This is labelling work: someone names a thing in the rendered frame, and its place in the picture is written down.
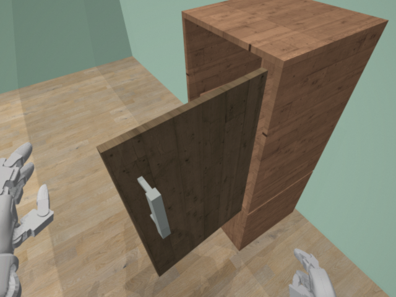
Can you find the robot left hand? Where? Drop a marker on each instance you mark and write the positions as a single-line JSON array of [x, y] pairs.
[[13, 177]]

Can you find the cupboard door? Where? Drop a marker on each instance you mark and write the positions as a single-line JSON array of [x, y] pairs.
[[197, 156]]

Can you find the robot right hand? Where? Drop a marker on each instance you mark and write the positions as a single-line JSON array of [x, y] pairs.
[[316, 284]]

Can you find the left robot forearm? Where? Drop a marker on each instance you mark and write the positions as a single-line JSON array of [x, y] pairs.
[[9, 282]]

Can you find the handle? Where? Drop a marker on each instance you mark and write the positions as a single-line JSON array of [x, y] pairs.
[[157, 208]]

